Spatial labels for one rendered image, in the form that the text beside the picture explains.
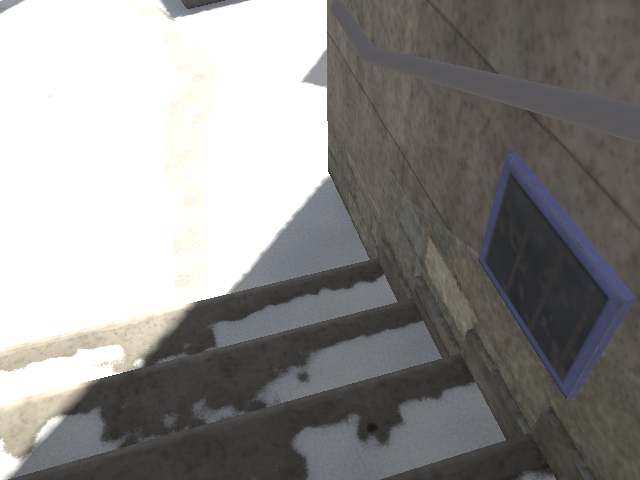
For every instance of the stairs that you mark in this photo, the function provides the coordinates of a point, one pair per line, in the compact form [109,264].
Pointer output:
[320,377]

